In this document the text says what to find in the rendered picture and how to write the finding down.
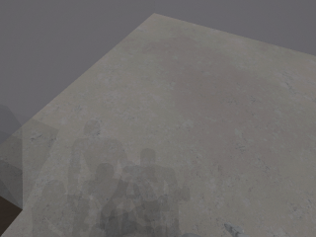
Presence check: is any cabinet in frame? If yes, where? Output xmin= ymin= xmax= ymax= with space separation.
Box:
xmin=0 ymin=196 xmax=22 ymax=236

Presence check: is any right robot hand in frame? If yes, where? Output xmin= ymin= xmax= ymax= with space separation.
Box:
xmin=224 ymin=222 xmax=250 ymax=237

